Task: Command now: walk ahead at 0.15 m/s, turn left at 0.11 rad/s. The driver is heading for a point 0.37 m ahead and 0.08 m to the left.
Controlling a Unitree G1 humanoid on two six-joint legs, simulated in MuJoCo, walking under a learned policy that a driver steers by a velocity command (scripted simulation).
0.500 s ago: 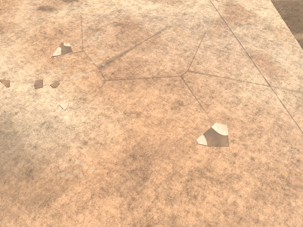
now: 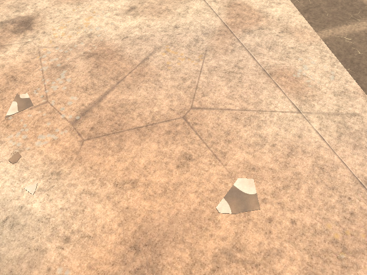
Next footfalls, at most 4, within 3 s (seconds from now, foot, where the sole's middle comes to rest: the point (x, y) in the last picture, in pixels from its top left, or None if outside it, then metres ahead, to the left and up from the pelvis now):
0.14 left None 0.18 0.09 -0.78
0.66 right None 0.16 -0.10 -0.78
0.96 left None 0.07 0.09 -0.78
2.82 left None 0.35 0.12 -0.78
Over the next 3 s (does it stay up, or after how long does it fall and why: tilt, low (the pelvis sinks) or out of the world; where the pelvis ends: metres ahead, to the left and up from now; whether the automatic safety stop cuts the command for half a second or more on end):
stays up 0.28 0.03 -0.01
